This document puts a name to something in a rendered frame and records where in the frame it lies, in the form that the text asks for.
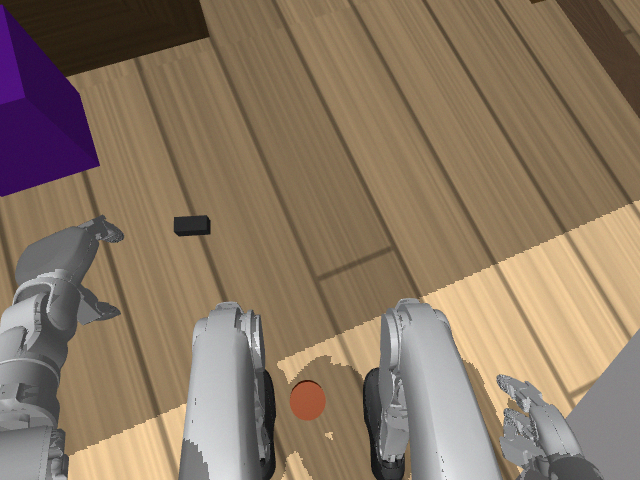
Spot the left robot arm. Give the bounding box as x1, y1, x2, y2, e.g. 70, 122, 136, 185
0, 277, 81, 480

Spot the left robot hand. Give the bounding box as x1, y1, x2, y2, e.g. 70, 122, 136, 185
15, 215, 124, 325

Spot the right robot arm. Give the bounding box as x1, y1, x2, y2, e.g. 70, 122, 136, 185
548, 457, 604, 480

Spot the left robot foot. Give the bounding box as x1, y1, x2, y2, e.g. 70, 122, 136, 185
260, 369, 276, 480

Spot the right robot hand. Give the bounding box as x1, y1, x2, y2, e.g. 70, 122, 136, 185
496, 374, 585, 478

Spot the right robot foot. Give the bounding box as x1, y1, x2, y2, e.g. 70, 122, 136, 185
363, 368, 405, 480

